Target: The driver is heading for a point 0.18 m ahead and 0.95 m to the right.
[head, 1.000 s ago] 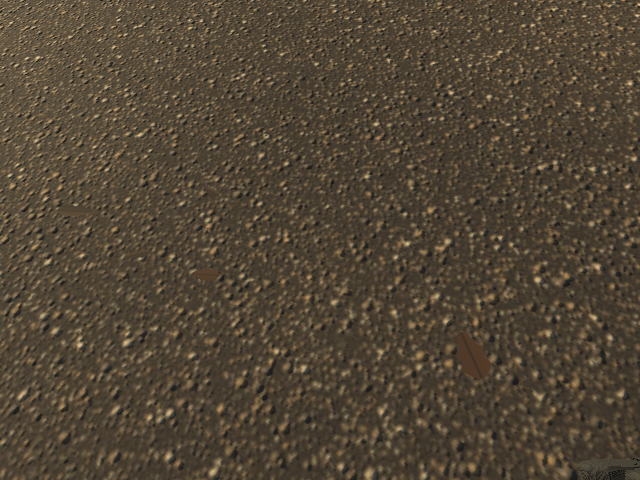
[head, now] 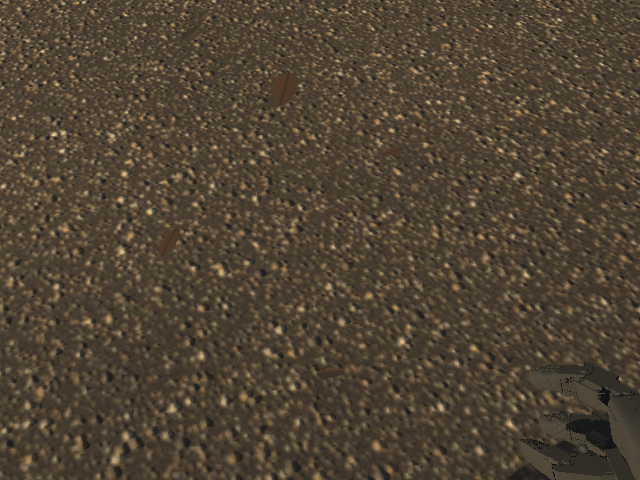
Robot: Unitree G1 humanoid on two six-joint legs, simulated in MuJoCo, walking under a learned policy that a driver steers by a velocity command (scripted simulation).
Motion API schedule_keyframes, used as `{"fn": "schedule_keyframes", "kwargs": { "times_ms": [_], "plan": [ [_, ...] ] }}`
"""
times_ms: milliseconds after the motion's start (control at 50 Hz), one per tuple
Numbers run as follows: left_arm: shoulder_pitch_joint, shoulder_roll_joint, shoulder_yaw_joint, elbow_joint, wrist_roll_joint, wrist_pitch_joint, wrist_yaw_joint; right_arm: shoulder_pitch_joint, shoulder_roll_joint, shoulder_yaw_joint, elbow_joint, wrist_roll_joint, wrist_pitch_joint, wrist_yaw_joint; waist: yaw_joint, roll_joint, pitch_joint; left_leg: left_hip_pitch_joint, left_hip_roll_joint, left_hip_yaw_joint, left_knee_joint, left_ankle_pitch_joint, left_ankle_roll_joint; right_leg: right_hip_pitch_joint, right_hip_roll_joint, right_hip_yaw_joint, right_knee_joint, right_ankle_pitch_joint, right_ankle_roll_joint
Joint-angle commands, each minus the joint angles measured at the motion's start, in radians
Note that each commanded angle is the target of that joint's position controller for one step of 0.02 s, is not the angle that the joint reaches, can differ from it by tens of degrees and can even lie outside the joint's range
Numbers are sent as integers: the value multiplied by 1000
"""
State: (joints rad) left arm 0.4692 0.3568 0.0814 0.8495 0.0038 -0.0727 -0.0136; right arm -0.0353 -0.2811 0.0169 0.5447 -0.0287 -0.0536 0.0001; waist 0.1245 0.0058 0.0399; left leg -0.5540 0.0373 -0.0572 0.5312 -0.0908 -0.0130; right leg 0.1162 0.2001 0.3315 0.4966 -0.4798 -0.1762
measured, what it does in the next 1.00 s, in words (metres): walks ahead, turning right: right foot, then left foot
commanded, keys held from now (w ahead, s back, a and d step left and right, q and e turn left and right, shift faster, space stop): w+e+shift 1.00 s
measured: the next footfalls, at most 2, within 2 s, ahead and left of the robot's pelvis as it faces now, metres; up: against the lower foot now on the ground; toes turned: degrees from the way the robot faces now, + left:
right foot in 0.46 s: +0.57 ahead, -0.12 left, +0.00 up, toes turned -29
left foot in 0.84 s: +1.01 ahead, -0.21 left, +0.00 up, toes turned -51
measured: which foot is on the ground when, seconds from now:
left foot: down 0.00-0.44, up 0.46-0.82, down 0.84-1.00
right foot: down 0.00-0.00, up 0.02-0.44, down 0.46-0.84, up 0.86-1.00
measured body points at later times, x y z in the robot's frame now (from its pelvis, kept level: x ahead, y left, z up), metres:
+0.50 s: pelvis +0.45 -0.06 -0.02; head +0.48 -0.07 +0.43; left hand +0.76 +0.06 -0.10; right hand +0.30 -0.28 -0.15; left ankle +0.25 +0.17 -0.58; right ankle +0.53 -0.10 -0.71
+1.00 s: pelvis +0.87 -0.26 +0.02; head +0.88 -0.28 +0.47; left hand +1.19 -0.20 -0.08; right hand +0.68 -0.51 -0.09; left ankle +0.98 -0.18 -0.71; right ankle +0.74 -0.24 -0.60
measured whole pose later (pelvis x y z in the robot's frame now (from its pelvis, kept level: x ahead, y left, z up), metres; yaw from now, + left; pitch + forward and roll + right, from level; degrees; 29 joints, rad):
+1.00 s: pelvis +0.87 -0.26 +0.02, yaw -58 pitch +1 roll +2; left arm 0.21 0.39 0.07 0.74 0.03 -0.03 -0.04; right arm 0.28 -0.31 -0.05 0.72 -0.05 -0.06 -0.01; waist 0.00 -0.04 0.02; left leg -0.25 0.04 0.10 0.53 -0.29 -0.04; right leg -0.50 0.03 0.03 1.34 -0.30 -0.12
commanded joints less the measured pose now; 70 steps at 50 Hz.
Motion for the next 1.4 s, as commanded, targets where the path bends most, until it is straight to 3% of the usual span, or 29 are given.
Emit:
{"fn": "schedule_keyframes", "kwargs": {
  "times_ms": [20, 40, 100, 180, 320, 380, 440, 460, 480, 500, 540, 580, 640, 760, 820, 840, 860, 880, 900, 940, 1020, 1160, 1240, 1260, 1280, 1300, 1320, 1360, 1400],
  "plan": [
    [-172, -18, -11, -138, 5, -35, 4, 654, -308, -128, 111, -41, -10, -53, -341, 252, -369, 1048, 319, -349, -20, -500, 65, -694, -31, -64, 818, 35, 39],
    [-79, 8, -28, -179, -27, -27, 11, 506, -324, -136, 85, -44, -9, -36, -215, 434, -445, 1017, 452, -854, -242, -658, 135, -850, -45, -142, 952, 13, 45],
    [-249, 77, -15, -144, 32, 19, -15, 328, -114, -97, 90, -32, -3, -18, -187, 18, -95, 610, 306, -410, -273, -476, 123, -847, -214, -223, 879, 220, 58],
    [-347, -34, -50, -224, 34, 61, -59, 428, -57, -79, 217, 4, -40, 7, -142, 55, 8, 498, 263, -76, -324, -107, 74, -913, -292, -243, 842, 250, 59],
    [-603, -38, -78, -330, 30, 62, -96, 473, -110, -80, 285, 1, -65, -1, -134, 20, 128, 465, 156, 331, -419, 480, 10, -794, -226, -477, 381, 469, 21],
    [-509, -6, -67, -289, 28, 58, -83, 497, -204, -97, 278, 4, -48, -25, -57, 96, 40, 584, 202, 361, -207, 1151, -11, -612, -127, -548, 299, 401, -27],
    [28, 125, 10, -113, 19, 47, -32, 370, -246, -111, 226, -3, -1, -26, 181, 83, -203, 363, 220, 312, 502, 998, 27, 33, -81, -410, 172, 333, -102],
    [-31, 177, 45, -104, -10, 60, -2, 355, -180, -102, 198, -10, 1, -3, 93, -129, -150, 86, 27, 308, 871, -69, 5, 155, -172, -223, 112, 267, -134],
    [-124, 289, 59, -164, 29, 80, -4, 422, -132, -85, 85, 2, -13, -6, -35, -235, -272, -257, -60, 169, 1181, -436, -42, 378, -403, 301, 25, 350, -324],
    [-47, 259, 62, -179, 31, 85, 11, 340, -161, -76, 48, 8, -38, -5, 17, -59, -340, -336, -27, -1, 1152, -370, -35, 375, -443, 466, -140, 192, -347],
    [-98, 167, 44, -127, 18, 56, 26, 276, -150, -64, 53, -5, -52, -6, -78, 93, -58, -293, 56, -18, 905, -317, -28, 31, -391, 362, -251, 233, -268],
    [-168, 121, 21, -132, 14, 20, 36, 315, -140, -59, 75, -44, -12, -7, -169, 105, -2, -149, 92, -25, 779, -358, -54, -209, -307, 210, -248, 379, -232],
    [-186, 109, 12, -132, 8, -12, 22, 187, -99, -45, 16, -41, 18, 7, -173, 68, 58, -28, 113, 19, 505, -304, -85, -478, -217, 115, -309, 369, -206],
    [-107, 142, 35, -97, -6, -19, -2, 37, -88, -34, -36, 7, 9, 15, -80, -25, 10, 247, 14, 50, 89, 139, -36, -426, -187, 92, -252, 640, -83],
    [-128, 206, 49, -92, 4, -11, 1, 304, -186, -79, 32, 5, -3, -13, -230, -3, -160, 548, -51, 52, 15, -57, -5, -324, -163, 66, 159, 937, -5],
    [-177, 175, 39, -105, 8, -21, -4, 520, -244, -105, 78, -5, -7, -33, -344, 9, -259, 798, 27, 3, 53, -177, 13, -462, -120, 25, 440, 848, 21],
    [-187, 0, -5, -153, -1, -32, 3, 670, -316, -125, 107, -43, -13, -48, -352, 249, -366, 1022, 319, -345, -39, -539, 50, -712, -29, -74, 800, 82, 35],
    [-102, 6, -25, -200, -25, -28, 9, 529, -341, -135, 88, -42, -10, -35, -220, 464, -434, 994, 468, -861, -266, -688, 124, -881, -43, -159, 946, 8, 42],
    [-172, 68, -19, -162, 10, -5, 16, 386, -218, -118, 55, -34, -3, -28, -212, 240, -250, 829, 410, -743, -285, -803, 132, -928, -144, -190, 971, 125, 40],
    [-268, 64, -15, -166, 33, 19, -15, 347, -127, -96, 88, -31, 0, -19, -196, 39, -83, 612, 320, -404, -266, -487, 112, -898, -219, -235, 895, 201, 56],
    [-376, -35, -46, -252, 34, 63, -59, 431, -68, -77, 209, 2, -36, 5, -147, 75, 14, 499, 274, -69, -317, -94, 65, -946, -285, -250, 849, 235, 62],
    [-574, -51, -81, -333, 39, 52, -90, 474, -126, -78, 281, -1, -61, 3, -125, 29, 123, 418, 192, 286, -487, 430, 66, -715, -205, -435, 321, 444, 12],
    [-299, 38, -47, -223, 46, 40, -51, 490, -261, -97, 291, 3, -27, -16, 40, 131, -73, 573, 250, 306, -43, 1190, 87, -344, -61, -466, 234, 268, -49],
    [-93, 75, -24, -154, 46, 37, -36, 443, -267, -96, 275, 7, -16, -20, 140, 129, -164, 493, 237, 307, 228, 1122, 89, -105, -67, -417, 115, 294, -74],
    [-16, 141, 8, -113, 49, 42, -16, 451, -222, -91, 265, -4, -10, -18, 133, 53, -224, 276, 162, 290, 599, 510, 79, 131, -169, -261, 98, 185, -87],
    [-114, 236, 28, -153, 48, 51, 1, 555, -86, -63, 189, 15, -15, 6, -50, -229, -345, -102, 13, 226, 988, -412, 33, 376, -483, 265, 31, 136, -174],
    [-50, 219, 31, -163, 38, 54, 9, 435, -162, -71, 137, 23, -30, 2, 20, -93, -429, -206, -7, 43, 1067, -341, 52, 378, -499, 429, -115, 138, -207],
    [-97, 136, 20, -99, 25, 27, 25, 364, -130, -58, 140, 29, -37, 1, -54, 21, -102, -252, 72, 33, 906, -241, 52, 65, -446, 203, -205, 277, -158],
    [-163, 63, -5, -87, 25, -1, 33, 400, -100, -49, 164, -6, -6, 13, -150, 44, -25, -112, 114, 14, 774, -245, 36, -184, -370, 63, -251, 342, -120]
  ]
}}
Velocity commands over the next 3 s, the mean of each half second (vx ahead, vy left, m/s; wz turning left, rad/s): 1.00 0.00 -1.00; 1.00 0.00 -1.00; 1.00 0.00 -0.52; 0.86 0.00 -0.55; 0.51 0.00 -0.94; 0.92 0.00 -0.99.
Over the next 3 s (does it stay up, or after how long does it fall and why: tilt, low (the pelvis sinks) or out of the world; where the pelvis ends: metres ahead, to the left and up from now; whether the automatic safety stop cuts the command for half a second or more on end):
stays up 1.07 -1.74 0.02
